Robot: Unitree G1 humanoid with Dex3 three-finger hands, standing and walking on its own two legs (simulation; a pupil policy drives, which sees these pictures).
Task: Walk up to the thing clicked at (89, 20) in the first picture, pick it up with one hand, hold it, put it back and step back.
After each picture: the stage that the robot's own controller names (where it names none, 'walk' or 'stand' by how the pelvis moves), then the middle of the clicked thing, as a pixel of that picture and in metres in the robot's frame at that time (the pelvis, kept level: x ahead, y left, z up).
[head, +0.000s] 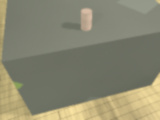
stand; (86, 19) +0.85 -0.03 -0.04
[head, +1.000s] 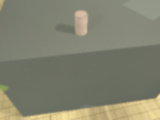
rise first; (81, 23) +0.75 +0.05 -0.02
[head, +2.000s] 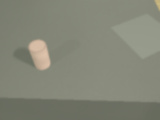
rise first; (40, 55) +0.48 +0.22 -0.02
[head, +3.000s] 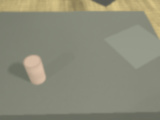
stand; (35, 70) +0.45 +0.21 -0.03
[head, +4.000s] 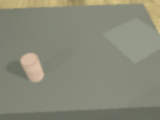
walk; (32, 68) +0.45 +0.21 -0.03
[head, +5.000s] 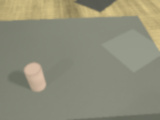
stand; (35, 77) +0.43 +0.20 -0.04
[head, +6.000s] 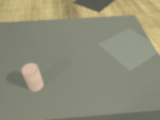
stand; (33, 77) +0.44 +0.22 -0.05
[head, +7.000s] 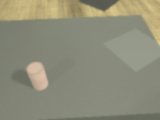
stand; (38, 76) +0.44 +0.20 -0.05
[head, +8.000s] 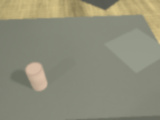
stand; (37, 77) +0.43 +0.20 -0.05
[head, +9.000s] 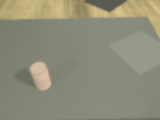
rise first; (41, 76) +0.44 +0.20 -0.04
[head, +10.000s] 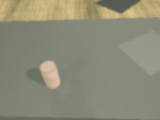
go down; (50, 75) +0.45 +0.18 -0.04
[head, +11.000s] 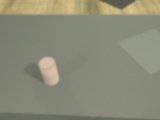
go down; (49, 71) +0.45 +0.17 -0.04
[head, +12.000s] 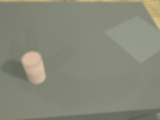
go down; (34, 68) +0.43 +0.17 +0.00
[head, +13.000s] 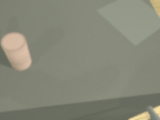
close in; (17, 52) +0.44 +0.18 +0.03
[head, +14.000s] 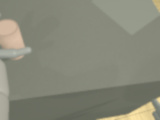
close; (11, 40) +0.48 +0.18 +0.05
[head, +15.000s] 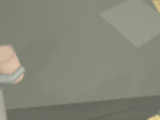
lift; (8, 65) +0.41 +0.22 +0.03
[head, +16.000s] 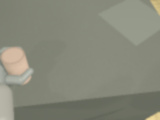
lift; (17, 67) +0.40 +0.19 +0.04
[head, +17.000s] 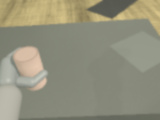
lift; (31, 69) +0.33 +0.16 +0.16
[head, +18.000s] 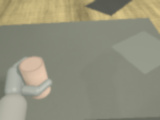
hold; (36, 78) +0.32 +0.16 +0.12
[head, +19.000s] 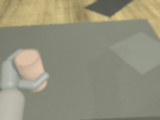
hold; (32, 71) +0.33 +0.16 +0.15
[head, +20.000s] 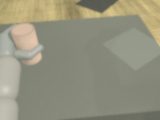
crouch; (27, 44) +0.42 +0.17 +0.17
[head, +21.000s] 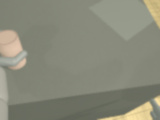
lower; (11, 50) +0.46 +0.18 +0.02
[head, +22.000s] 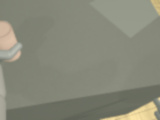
lower; (5, 42) +0.48 +0.19 +0.04
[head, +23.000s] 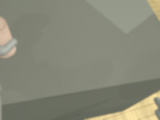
lower; (0, 38) +0.49 +0.20 +0.05
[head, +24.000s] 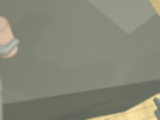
lower; (1, 38) +0.49 +0.20 +0.05
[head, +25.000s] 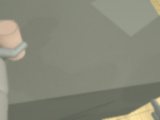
loosen; (10, 41) +0.49 +0.18 +0.05
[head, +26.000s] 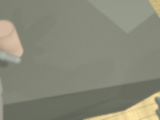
withdraw; (7, 41) +0.48 +0.17 +0.05
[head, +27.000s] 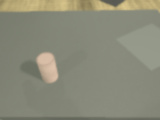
sink last; (48, 68) +0.44 +0.17 +0.00
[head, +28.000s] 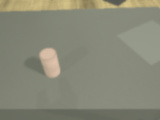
stand; (50, 63) +0.47 +0.17 +0.00
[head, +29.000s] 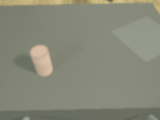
stand; (42, 61) +0.46 +0.18 +0.01
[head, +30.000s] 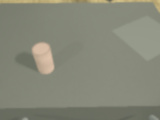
stand; (43, 58) +0.47 +0.17 +0.02
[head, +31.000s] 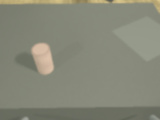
stand; (43, 59) +0.47 +0.17 +0.02
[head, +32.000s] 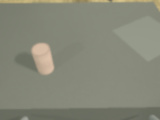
stand; (43, 59) +0.46 +0.17 +0.02
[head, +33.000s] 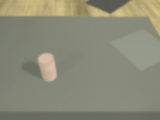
stand; (47, 67) +0.48 +0.17 -0.03
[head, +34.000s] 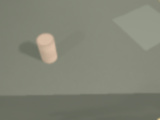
walk; (47, 49) +0.51 +0.15 -0.03
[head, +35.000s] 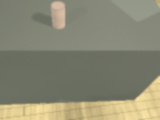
walk; (58, 15) +0.72 +0.11 -0.03
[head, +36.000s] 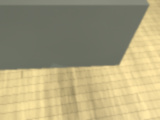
walk; out of the picture +1.04 +0.24 -0.02
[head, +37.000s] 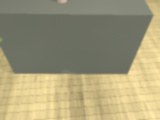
stand; out of the picture +1.13 +0.16 -0.03
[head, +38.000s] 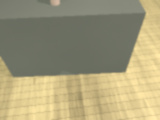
stand; out of the picture +1.13 +0.20 -0.04
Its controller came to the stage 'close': yes
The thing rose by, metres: 0.21
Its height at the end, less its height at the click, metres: +0.00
